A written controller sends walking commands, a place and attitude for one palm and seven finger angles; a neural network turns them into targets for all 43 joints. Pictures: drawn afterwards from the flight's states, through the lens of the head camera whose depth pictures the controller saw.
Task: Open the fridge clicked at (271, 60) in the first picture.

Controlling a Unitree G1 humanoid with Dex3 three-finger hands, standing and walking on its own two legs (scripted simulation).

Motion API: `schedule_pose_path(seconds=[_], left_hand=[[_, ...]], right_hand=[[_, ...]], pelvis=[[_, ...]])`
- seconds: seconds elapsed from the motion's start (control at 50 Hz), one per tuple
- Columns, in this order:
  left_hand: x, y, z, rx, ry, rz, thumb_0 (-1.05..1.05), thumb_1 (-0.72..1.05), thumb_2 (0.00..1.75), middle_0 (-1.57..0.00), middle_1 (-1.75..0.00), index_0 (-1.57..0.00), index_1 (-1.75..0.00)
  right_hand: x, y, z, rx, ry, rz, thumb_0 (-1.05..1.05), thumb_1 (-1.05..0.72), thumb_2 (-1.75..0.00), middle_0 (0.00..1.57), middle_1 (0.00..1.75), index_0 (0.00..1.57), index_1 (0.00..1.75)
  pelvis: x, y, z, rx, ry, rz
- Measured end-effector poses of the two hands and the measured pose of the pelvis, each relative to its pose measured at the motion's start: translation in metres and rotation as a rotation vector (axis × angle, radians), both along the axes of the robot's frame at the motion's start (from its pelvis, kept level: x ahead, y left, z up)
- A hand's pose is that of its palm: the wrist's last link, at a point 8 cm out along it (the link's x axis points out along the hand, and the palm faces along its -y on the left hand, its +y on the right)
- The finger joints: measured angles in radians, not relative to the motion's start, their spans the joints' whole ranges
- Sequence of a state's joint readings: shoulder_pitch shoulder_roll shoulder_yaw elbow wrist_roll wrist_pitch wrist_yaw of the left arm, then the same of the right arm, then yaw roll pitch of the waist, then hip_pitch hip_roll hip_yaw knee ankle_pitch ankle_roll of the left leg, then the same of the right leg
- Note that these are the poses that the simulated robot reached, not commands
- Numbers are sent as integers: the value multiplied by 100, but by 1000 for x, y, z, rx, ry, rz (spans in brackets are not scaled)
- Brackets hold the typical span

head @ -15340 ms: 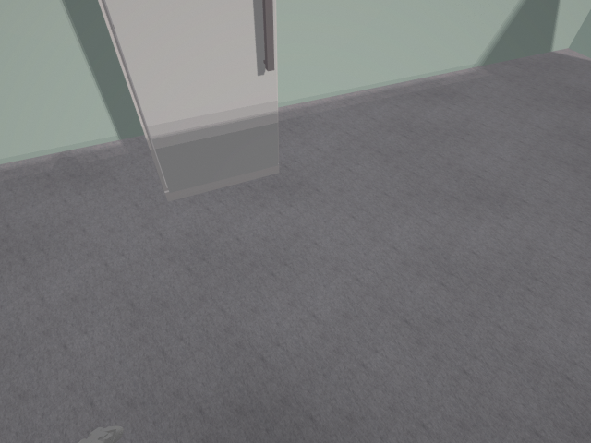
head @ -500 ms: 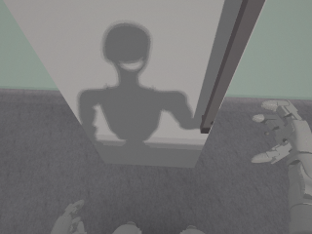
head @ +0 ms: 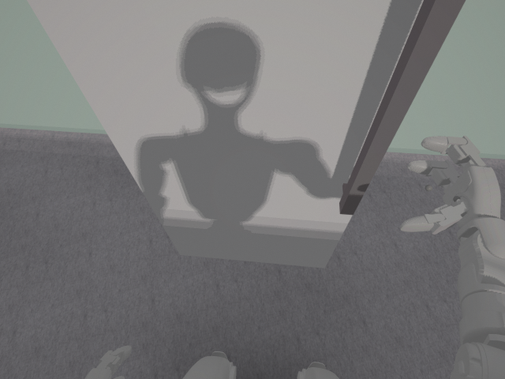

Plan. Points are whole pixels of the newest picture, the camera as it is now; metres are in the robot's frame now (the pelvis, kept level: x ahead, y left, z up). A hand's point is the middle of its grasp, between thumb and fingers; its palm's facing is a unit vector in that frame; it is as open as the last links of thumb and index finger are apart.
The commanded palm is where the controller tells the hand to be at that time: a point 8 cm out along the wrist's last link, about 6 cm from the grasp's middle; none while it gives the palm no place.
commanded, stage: move the hooked fingers beside the handle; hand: right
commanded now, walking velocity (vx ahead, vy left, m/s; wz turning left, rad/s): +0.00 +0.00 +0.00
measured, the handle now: (383, 112) +0.49 -0.13 +0.15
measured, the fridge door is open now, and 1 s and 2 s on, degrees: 0 0 0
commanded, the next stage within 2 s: feel for the door with the fingertips in 0.98 s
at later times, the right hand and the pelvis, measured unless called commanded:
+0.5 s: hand (422, 184) +0.43 -0.21 +0.06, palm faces -0.02 +1.00 -0.01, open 14.0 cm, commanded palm +0.40 -0.26 +0.07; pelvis +0.00 +0.00 +0.00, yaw +1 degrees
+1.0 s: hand (420, 181) +0.43 -0.21 +0.06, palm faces -0.03 +1.00 +0.00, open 14.0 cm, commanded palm +0.41 -0.26 +0.07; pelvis +0.00 -0.01 -0.01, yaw +0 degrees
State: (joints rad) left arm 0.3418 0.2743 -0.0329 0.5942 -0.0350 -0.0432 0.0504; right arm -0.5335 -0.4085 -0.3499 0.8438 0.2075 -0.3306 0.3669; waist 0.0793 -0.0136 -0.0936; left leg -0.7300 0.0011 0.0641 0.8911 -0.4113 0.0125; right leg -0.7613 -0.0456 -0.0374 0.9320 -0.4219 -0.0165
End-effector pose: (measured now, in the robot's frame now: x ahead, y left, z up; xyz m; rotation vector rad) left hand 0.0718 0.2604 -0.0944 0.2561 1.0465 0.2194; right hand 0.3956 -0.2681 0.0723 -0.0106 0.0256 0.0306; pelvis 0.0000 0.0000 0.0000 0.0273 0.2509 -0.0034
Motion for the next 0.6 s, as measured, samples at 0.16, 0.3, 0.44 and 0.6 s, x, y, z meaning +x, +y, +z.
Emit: schedule_pose_path(seconds=[0.16,0.3,0.44,0.6], left_hand=[[-14,2,-5,-5,48,21,1,91,90,-20,-30,-20,-30],[-25,4,-7,-5,79,44,1,91,90,-20,-30,-20,-30],[-29,2,-6,-15,92,52,1,91,90,-20,-30,-20,-30],[-20,0,-7,0,77,28,1,91,90,-20,-30,-20,-30]], right_hand=[[15,10,0,4,-1,4,-2,50,-30,30,120,30,120],[23,9,-2,-2,-9,-6,-2,50,-30,30,120,30,120],[14,6,-3,5,-3,-2,-2,50,-30,30,120,30,120],[12,5,-5,3,-20,-3,-2,50,-30,30,120,30,120]], pelvis=[[-1,1,-3,0,14,3],[-2,2,-5,0,26,12],[-1,1,-3,0,19,15],[-4,-1,-5,6,19,5]])
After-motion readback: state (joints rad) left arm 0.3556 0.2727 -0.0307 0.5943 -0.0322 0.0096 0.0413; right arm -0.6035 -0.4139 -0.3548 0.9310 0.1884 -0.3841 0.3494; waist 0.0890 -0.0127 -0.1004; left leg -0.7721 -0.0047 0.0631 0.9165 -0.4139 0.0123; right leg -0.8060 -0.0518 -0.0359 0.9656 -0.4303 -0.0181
